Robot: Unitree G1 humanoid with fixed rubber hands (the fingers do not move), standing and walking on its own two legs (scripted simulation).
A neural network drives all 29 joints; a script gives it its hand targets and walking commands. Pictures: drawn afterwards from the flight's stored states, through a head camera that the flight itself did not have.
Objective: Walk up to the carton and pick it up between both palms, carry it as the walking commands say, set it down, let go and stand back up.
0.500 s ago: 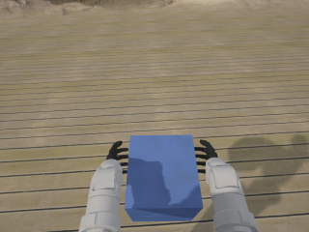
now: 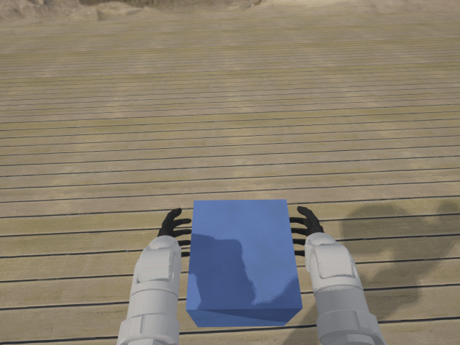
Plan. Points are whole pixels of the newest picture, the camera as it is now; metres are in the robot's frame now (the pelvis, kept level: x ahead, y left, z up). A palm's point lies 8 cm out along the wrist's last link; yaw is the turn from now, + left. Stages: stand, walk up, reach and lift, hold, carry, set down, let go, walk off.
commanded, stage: hold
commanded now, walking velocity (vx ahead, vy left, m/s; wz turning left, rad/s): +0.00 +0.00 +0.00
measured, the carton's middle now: (240, 265) +0.31 +0.00 -0.02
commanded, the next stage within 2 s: carry in 1.24 s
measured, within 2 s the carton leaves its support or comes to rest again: neither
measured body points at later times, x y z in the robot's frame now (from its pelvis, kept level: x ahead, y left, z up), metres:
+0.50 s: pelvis +0.01 +0.00 +0.00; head -0.05 +0.00 +0.45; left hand +0.31 +0.14 +0.05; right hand +0.31 -0.13 +0.05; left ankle +0.04 +0.12 -0.74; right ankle +0.04 -0.13 -0.74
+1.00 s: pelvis +0.00 +0.00 +0.00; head -0.06 +0.00 +0.45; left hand +0.31 +0.14 +0.05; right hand +0.31 -0.13 +0.05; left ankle +0.04 +0.12 -0.74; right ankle +0.04 -0.13 -0.74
